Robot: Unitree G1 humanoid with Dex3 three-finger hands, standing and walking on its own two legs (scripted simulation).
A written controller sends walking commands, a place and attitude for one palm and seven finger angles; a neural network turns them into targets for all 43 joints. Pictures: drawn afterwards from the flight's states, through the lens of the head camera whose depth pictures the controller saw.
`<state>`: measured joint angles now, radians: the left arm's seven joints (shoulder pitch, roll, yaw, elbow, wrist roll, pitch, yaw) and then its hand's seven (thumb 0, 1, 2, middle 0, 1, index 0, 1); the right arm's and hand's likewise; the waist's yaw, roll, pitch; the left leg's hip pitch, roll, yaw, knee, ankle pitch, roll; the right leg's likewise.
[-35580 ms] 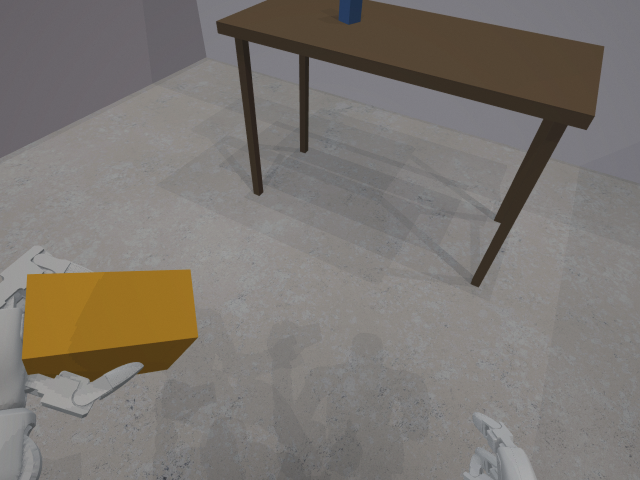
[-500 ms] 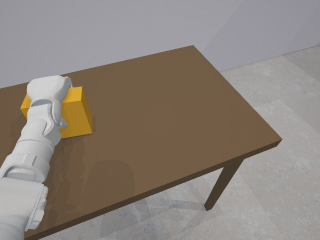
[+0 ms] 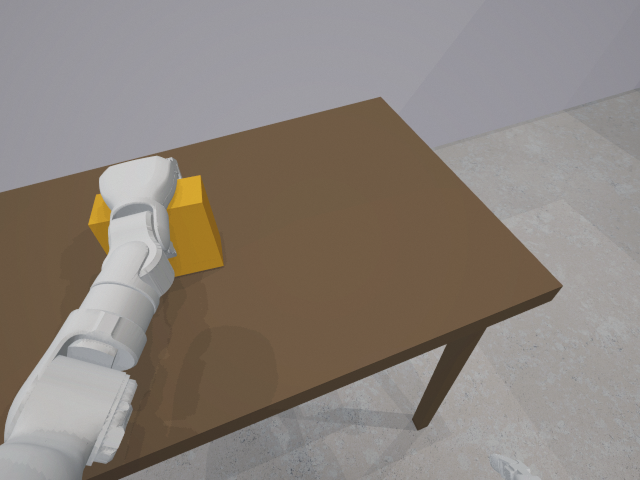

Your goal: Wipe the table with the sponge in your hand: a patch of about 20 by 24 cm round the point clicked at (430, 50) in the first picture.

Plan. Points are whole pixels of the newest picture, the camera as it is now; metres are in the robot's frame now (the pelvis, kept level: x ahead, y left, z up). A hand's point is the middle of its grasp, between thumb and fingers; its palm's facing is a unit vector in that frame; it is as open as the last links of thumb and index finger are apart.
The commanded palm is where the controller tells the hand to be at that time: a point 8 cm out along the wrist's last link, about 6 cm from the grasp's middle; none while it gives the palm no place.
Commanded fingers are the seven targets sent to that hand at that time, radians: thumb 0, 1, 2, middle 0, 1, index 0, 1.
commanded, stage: wipe back along the middle lane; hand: left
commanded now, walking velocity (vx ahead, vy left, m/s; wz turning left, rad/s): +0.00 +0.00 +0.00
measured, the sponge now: (168, 242) +0.42 +0.25 +0.06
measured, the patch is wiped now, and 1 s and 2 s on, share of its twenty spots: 0.55 0.70 0.70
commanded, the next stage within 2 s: slide across to the third lane in 1.46 s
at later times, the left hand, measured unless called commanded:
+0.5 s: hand (162, 243) +0.37 +0.23 +0.10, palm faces -0.01 -0.01 -1.00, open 10.4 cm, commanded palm +0.34 +0.22 +0.14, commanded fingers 0.00 0.10 1.30 -1.20 -1.60 -1.20 -1.60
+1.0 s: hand (162, 274) +0.33 +0.21 +0.10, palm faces +0.08 -0.05 -1.00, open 10.4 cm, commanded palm +0.28 +0.20 +0.13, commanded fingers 0.00 0.10 1.30 -1.20 -1.60 -1.20 -1.60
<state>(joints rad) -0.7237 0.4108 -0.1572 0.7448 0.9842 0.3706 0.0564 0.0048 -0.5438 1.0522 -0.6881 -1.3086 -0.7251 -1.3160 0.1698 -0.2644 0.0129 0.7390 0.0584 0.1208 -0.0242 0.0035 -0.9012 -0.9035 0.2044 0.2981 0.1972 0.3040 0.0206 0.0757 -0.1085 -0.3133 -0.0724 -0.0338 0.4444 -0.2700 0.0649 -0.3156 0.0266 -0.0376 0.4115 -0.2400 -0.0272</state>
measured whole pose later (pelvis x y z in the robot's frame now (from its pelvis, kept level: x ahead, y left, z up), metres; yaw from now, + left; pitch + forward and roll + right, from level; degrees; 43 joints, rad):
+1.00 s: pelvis -0.01 -0.02 +0.00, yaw -2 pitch +2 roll +0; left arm -0.27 0.39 -0.23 0.18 0.96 0.57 0.06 0.00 -0.51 1.04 -0.64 -1.34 -0.68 -1.35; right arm 0.06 -0.28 0.04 0.65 0.09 0.14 -0.01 0.01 -0.90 -0.90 0.20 0.30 0.19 0.30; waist 0.06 0.10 -0.10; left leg -0.20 -0.05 0.00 0.44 -0.27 0.05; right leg -0.23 0.05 -0.01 0.44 -0.25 -0.05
